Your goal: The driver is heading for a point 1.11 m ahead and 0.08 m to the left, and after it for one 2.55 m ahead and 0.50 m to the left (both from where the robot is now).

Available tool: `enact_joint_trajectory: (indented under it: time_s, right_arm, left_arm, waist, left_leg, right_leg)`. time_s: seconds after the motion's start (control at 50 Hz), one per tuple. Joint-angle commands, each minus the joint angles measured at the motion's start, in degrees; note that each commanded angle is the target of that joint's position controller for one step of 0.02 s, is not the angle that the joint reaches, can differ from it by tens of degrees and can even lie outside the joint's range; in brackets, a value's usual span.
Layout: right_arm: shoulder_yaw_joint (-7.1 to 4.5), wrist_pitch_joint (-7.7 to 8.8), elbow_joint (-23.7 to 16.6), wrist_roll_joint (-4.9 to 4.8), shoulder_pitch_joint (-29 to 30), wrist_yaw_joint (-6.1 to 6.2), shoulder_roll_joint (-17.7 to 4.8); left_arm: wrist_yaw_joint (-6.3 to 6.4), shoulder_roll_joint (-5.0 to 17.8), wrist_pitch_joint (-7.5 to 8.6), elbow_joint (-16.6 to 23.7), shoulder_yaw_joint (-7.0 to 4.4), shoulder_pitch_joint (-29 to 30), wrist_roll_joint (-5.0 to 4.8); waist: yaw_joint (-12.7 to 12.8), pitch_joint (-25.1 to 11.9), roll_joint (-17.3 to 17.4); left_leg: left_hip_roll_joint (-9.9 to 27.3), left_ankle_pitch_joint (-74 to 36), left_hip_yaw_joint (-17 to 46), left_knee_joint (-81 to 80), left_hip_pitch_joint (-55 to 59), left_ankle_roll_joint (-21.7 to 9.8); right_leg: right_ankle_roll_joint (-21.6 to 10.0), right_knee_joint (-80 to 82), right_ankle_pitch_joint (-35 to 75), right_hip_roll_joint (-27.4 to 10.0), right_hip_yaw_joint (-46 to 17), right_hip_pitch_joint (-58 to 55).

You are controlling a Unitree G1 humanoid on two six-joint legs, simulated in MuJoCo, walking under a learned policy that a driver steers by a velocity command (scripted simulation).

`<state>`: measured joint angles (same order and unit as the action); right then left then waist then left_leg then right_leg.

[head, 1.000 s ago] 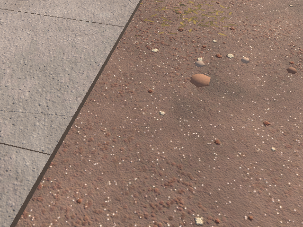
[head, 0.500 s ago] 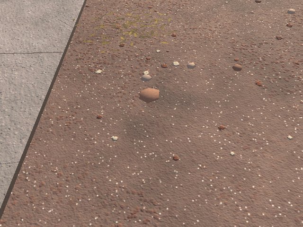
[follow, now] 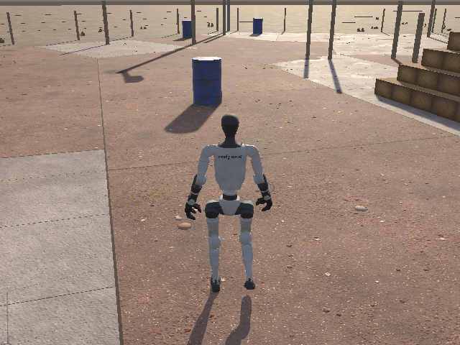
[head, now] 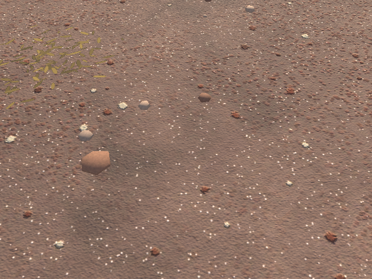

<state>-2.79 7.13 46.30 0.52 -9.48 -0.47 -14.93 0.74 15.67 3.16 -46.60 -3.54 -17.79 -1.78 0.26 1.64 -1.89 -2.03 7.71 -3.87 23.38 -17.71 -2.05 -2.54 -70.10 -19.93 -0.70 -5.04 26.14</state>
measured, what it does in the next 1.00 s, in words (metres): walks ahead: right foot, then left foot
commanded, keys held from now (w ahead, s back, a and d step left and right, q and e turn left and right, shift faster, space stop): w+e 0.10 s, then w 0.22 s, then no key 0.08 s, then q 0.60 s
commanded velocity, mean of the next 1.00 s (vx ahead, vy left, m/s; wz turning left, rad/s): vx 0.27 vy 0.00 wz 0.03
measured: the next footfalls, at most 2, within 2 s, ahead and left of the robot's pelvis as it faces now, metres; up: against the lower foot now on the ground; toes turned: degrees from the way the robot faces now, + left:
right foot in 0.36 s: +0.34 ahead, -0.19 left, +0.00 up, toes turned -12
left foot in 0.90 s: +0.43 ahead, +0.04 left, +0.00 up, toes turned +7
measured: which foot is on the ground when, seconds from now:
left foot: down 0.00-0.38, up 0.40-0.88, down 0.90-1.00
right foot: up 0.00-0.34, down 0.36-0.90, up 0.92-1.00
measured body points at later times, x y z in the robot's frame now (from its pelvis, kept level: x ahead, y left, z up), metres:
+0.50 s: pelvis +0.25 -0.09 +0.00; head +0.29 -0.11 +0.44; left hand +0.45 +0.14 -0.10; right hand +0.27 -0.37 -0.14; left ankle +0.18 +0.09 -0.64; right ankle +0.30 -0.18 -0.74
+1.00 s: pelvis +0.36 -0.06 +0.00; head +0.41 -0.03 +0.44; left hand +0.48 +0.23 -0.13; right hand +0.54 -0.32 -0.10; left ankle +0.39 +0.03 -0.74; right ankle +0.30 -0.19 -0.66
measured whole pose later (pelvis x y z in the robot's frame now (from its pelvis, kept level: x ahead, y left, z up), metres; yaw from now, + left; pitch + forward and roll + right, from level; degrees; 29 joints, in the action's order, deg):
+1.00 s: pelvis +0.36 -0.06 +0.00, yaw +7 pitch +3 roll -1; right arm -4.5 0.1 40.3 0.0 -8.9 -0.7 -16.1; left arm 1.7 16.9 0.5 -44.8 -4.3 -5.9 0.1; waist -0.8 2.8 -1.6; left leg -1.5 12.7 -0.8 31.6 -22.4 -3.5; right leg 2.2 -63.4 -31.0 -0.8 1.9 26.1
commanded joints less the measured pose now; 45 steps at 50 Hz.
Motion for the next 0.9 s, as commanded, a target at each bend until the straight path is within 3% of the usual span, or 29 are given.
enact_joint_trajectory:
  time_s: [0.02, 0.08, 0.18, 0.24, 0.28, 0.32, 0.34, 0.36, 0.38, 0.4, 0.42, 0.44, 0.46, 0.48, 0.54, 0.58, 0.68, 0.8, 0.86, 0.88, 0.9]
  right_arm:
    - [-1.37, 0.94, -1.33, -0.06, -1.55, -0.2, -4.92]
    - [-2.26, 1.18, -0.05, -0.35, -2.44, -0.18, -7.23]
    - [-2.37, 0.16, 1.5, -0.71, -5.25, -0.14, -8.97]
    - [-2.5, -0.73, 2.9, -1.75, -8.38, -0.23, -10.58]
    - [-2.65, -1.55, 4.08, -2.29, -9.92, -0.22, -11.44]
    - [-2.76, -2.42, 4.59, -2.61, -9.47, -0.02, -12.42]
    - [-2.56, -2.95, 4.68, -2.54, -8.28, 0.16, -12.42]
    - [-1.86, -3.05, 4.42, -1.93, -9.12, 0.53, -10.78]
    - [-0.27, -2.47, 1.94, 0.52, -9.18, 0.65, -7.07]
    - [1.28, -1.28, 2.86, -0.53, -16.75, -0.17, -2.61]
    - [-0.47, -0.87, 4.24, -2.27, -14.04, -0.42, -9.42]
    - [-0.58, -1.08, 2.59, -3.57, -9.14, -0.4, -9.13]
    - [-0.34, -1.67, 2.69, -2.89, -7.46, 0.12, -7.46]
    - [-0.73, -2.59, 2.86, -2.21, -6.83, 0.62, -7.26]
    - [-0.9, -5.32, 4.47, -1.92, -11.41, 1.3, -4.72]
    - [-1.19, -6.03, 2.98, -1.46, -9.16, 1.77, -4.58]
    - [-1.16, -6.82, -1.22, -1.02, -2.25, 0.77, -3.67]
    - [-2.02, -8.07, -6.23, -1.1, 2.54, -0.92, -4.41]
    - [-2.43, -7.99, -7.42, -1.5, 1.08, -1.79, -4.03]
    - [-2.99, -7.73, -7.07, -1.33, -1.34, -1.63, -5.08]
    - [-4.78, -7.45, -6.75, -1.05, -5.19, -0.66, -10.19]
  left_arm:
    - [-0.32, 1.67, -0.31, 4.62, -0.69, -1.81, -0.23]
    - [-0.31, 1.56, -0.83, 7.58, -0.49, 2.3, 0.41]
    - [-1.81, 0.49, 0.46, 10.31, 0.52, 10.21, 0.71]
    - [-2.84, 0.61, 0.77, 12.64, 0.94, 16.12, 0.55]
    - [-3.28, 1.61, 0.83, 14.16, 0.79, 18.07, 0.47]
    - [-3.45, 3.44, 0.95, 14.36, 0.01, 15.75, 0.76]
    - [-3.3, 5.21, 1.12, 12.54, -1.16, 9.11, 1.25]
    - [-2.74, 8.66, 1.09, 9.88, -2.83, 0.33, 1.73]
    - [-1.57, 14.66, 0.79, 8.61, -4.18, -8.62, 2.44]
    - [-1.79, 16.51, 0.69, 9.19, -3.72, -6.53, 3.05]
    - [-2.28, 10.76, 0.65, 9.79, -2.46, -5.44, 2.9]
    - [-2.27, 8.18, 0.86, 9.66, -1.68, -2.14, 2.72]
    - [-2.47, 6.44, 1.24, 9.25, -1.19, 1.45, 2.07]
    - [-2.52, 4.75, 1.56, 9.26, -0.82, 4.44, 1.84]
    - [-2.16, 4.14, 2.85, 7.85, -0.74, 7.95, 3.5]
    - [-1.2, 5.02, 2.99, 7.08, -1.02, 9.32, 3.63]
    - [1.37, 6.86, 0.84, 5.2, -1.66, 8.92, 2.95]
    - [1.72, 8.94, -1.73, 3.75, -2.64, 8.43, 1.59]
    - [2.07, 9.59, -2.55, 3.63, -3.01, 9.56, 0.4]
    - [2.17, 9.04, -2.68, 3.01, -2.97, 8.44, 0.17]
    - [2.01, 7.82, -2.45, 2.83, -2.76, 6.2, 1.24]
  waist:
    - [0.09, -2.5, 5.93]
    - [-0.05, -0.64, 4.36]
    - [-2.65, 0.49, 3.64]
    - [-4.58, 2.16, 4.13]
    - [-4.42, 2.84, 5.09]
    - [-1.72, 0.97, 6.76]
    - [2.6, -2.78, 6.6]
    - [6.14, -8.68, 5.46]
    - [8.06, -16.98, -5.19]
    - [2.84, -26.38, -16.52]
    - [5.39, -25.34, -6.15]
    - [4.41, -17.08, -4.62]
    - [2.18, -12.51, 0.23]
    - [0.51, -9.87, -0.32]
    - [-3.4, -8.44, -1.89]
    - [-3.67, -6.44, -3.02]
    - [-1.1, -5.06, -3.33]
    - [0.93, -3.83, -3.65]
    - [-0.56, -4.73, -3.57]
    - [-1.7, -6.05, -2.18]
    - [-2.39, -9.32, 4.81]
  left_leg:
    - [16.43, -2.93, 14.48, -14.66, 8.97, -9.7]
    - [17.51, -8.6, 9.36, -16.38, 9.27, -10.89]
    - [15.04, -12.05, 1.0, -15.91, 11.06, -9.39]
    - [16.24, -9.4, 0.36, -15.09, 13.87, -8.76]
    - [18.28, -10.97, 1.0, -13.3, 17.88, -8.15]
    - [18.94, -22.34, 0.14, -7.79, 20.38, -6.86]
    - [16.77, -33.54, -2.27, 1.36, 19.53, -5.13]
    - [13.62, -35.42, -4.53, 13.52, 13.7, -2.65]
    - [8.93, -10.1, -5.93, 34.06, -1.15, 0.63]
    - [-0.18, 27.59, 1.7, 52.43, -17.09, 3.5]
    - [2.88, 26.98, 9.81, 56.05, -18.81, 3.13]
    - [4.82, 24.54, 9.11, 54.81, -21.43, 2.58]
    - [7.42, 20.91, 8.39, 49.8, -20.5, 2.71]
    - [8.81, 18.26, 8.41, 45.92, -18.29, 2.87]
    - [7.58, 11.31, 8.27, 42.51, -9.27, 4.14]
    - [7.09, 7.88, 8.21, 38.09, -11.2, 4.86]
    - [7.72, 0.3, 5.72, 26.6, -12.62, 5.07]
    - [6.53, 8.08, 2.15, 19.54, -13.43, 2.89]
    - [4.14, 6.3, -0.75, 10.27, -8.61, 0.29]
    - [2.52, -1.09, -0.91, 3.99, -2.57, -1.28]
    - [5.82, -21.32, 6.38, 1.35, 8.01, -4.31]
  right_leg:
    - [0.28, 0.27, 3.5, -6.85, -1.67, 10.18]
    - [1.01, 5.53, 7.89, -7.94, -1.81, 15.09]
    - [0.6, 23.29, 20.51, -6.17, 1.59, 12.81]
    - [0.07, 30.64, 19.68, -4.9, 4.77, 11.19]
    - [-1.13, 33.66, 14.89, -4.07, 5.63, 11.28]
    - [-3.07, 36.8, 10.35, -1.69, 7.68, 5.72]
    - [-4.42, 40.62, 13.45, 0.92, 9.45, -4.12]
    - [-5.81, 40.6, 19.72, 1.57, 8.66, -18.51]
    - [-9.61, 38.05, 38.37, -12.01, -8.08, -36.2]
    - [-20.83, 45.62, 45.45, -25.21, -32.78, -48.09]
    - [-18.87, 45.91, 49.48, -23.48, -27.01, -43.66]
    - [-16.31, 45.12, 53.21, -20.89, -15.75, -37.04]
    - [-13.53, 46.82, 50.85, -17.67, -9.91, -29.86]
    - [-12.05, 49.07, 47.65, -15.86, -6.41, -24.41]
    - [-11.9, 54.24, 49.61, -14.38, 0.98, -14.26]
    - [-11.84, 55.67, 49.18, -14.42, 4.5, -13.43]
    - [-10.82, 56.45, 39.96, -14.7, 9.73, -16.84]
    - [-10.09, 51.25, 34.95, -18.28, 9.49, -22.44]
    - [-6.98, 44.3, 37.09, -18.09, 10.49, -23.88]
    - [-4.25, 38.81, 36.7, -15.63, 12.68, -22.23]
    - [0.14, 27.68, 29.33, -10.66, 15.76, -15.7]
Keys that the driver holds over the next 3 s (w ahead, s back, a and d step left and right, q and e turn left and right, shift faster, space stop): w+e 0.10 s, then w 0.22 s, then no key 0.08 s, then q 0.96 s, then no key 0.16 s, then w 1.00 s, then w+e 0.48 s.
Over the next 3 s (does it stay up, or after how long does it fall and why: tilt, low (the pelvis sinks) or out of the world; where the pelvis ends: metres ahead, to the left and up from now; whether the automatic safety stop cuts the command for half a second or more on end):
stays up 0.93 0.19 0.01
